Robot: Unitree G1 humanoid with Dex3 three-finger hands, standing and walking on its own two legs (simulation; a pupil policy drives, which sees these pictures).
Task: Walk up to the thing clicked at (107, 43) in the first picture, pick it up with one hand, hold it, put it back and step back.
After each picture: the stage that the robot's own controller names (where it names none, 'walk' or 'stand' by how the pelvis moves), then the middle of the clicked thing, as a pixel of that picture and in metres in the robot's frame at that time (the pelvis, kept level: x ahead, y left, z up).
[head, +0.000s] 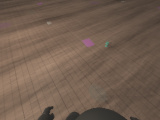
stand; (106, 44) +1.63 -0.39 -0.72
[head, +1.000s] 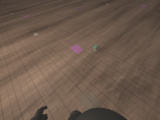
walk; (95, 47) +1.53 -0.01 -0.69
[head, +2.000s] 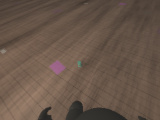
walk; (79, 64) +0.97 +0.27 -0.71
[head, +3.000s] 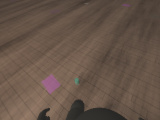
walk; (76, 81) +0.59 +0.25 -0.71
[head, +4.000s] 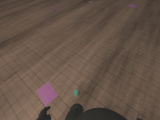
walk; (76, 93) +0.38 +0.20 -0.70
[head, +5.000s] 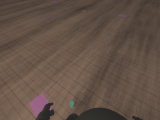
stand; (72, 104) +0.30 +0.20 -0.72
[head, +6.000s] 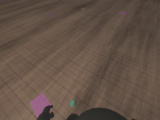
stand; (72, 103) +0.30 +0.20 -0.73
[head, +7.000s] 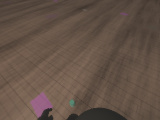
stand; (72, 103) +0.31 +0.22 -0.73
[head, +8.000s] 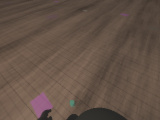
stand; (72, 103) +0.31 +0.22 -0.73
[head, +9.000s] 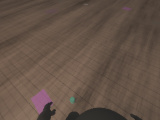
go down; (72, 100) +0.31 +0.21 -0.72
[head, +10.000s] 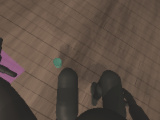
go down; (57, 63) +0.39 +0.24 -0.29
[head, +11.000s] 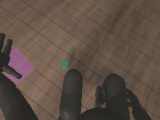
approach; (65, 64) +0.39 +0.23 -0.30
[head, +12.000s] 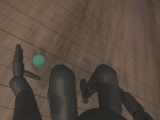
close in; (38, 62) +0.38 +0.26 -0.22
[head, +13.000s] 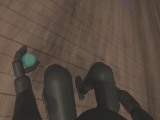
close; (29, 62) +0.38 +0.27 -0.22
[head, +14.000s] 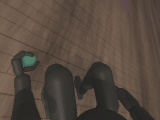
lift; (28, 61) +0.37 +0.26 -0.22
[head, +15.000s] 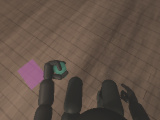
lift; (61, 70) +0.32 +0.21 -0.03
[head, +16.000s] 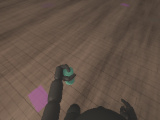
hold; (69, 76) +0.32 +0.16 -0.01
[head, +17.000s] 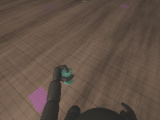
hold; (67, 76) +0.32 +0.17 -0.01
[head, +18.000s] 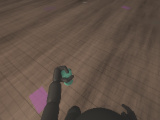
hold; (67, 77) +0.31 +0.17 -0.01
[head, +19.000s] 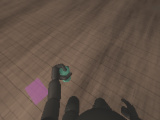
crouch; (65, 74) +0.33 +0.18 -0.05
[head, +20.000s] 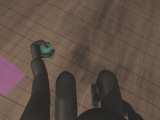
lower; (47, 51) +0.46 +0.26 -0.09
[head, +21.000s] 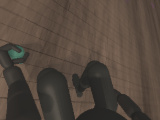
lower; (18, 55) +0.42 +0.28 -0.22
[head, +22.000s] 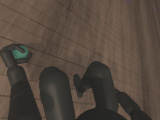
lower; (21, 55) +0.41 +0.29 -0.22
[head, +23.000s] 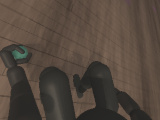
lower; (21, 55) +0.41 +0.29 -0.22
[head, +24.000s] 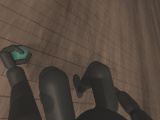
lower; (20, 55) +0.41 +0.29 -0.22
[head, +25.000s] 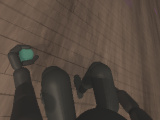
open; (26, 56) +0.40 +0.27 -0.23
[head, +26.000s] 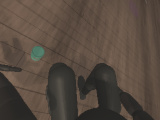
stand; (37, 53) +0.40 +0.26 -0.23
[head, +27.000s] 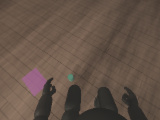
stand; (70, 77) +0.39 +0.20 -0.52
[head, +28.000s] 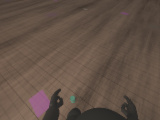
stand; (72, 99) +0.36 +0.19 -0.66
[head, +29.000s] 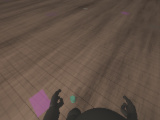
stand; (72, 99) +0.36 +0.19 -0.67
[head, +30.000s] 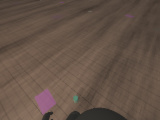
stand; (75, 99) +0.37 +0.18 -0.72
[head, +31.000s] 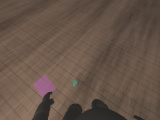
walk; (75, 83) +0.44 +0.14 -0.71
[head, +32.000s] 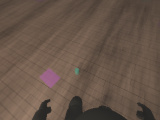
walk; (77, 71) +0.65 +0.21 -0.69
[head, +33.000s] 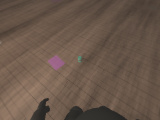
stand; (79, 59) +0.96 +0.22 -0.69
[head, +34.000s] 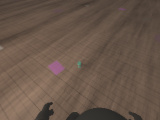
stand; (79, 64) +0.99 +0.21 -0.72
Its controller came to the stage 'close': yes
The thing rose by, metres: 0.71
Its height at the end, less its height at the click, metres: +0.00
